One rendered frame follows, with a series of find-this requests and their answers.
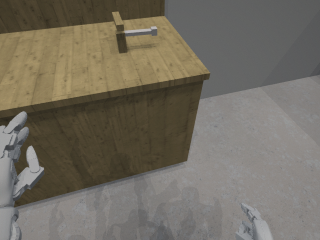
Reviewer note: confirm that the left robot hand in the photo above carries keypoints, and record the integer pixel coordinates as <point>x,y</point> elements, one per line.
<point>12,138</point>

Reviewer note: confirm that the tap lever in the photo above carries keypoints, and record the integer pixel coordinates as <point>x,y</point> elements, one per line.
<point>138,32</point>

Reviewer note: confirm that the robot left forearm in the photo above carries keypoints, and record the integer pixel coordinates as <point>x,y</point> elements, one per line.
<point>9,229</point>

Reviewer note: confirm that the right robot hand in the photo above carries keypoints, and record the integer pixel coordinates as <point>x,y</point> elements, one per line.
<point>259,230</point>

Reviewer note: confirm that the counter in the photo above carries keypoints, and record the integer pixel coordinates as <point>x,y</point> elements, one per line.
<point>101,106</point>

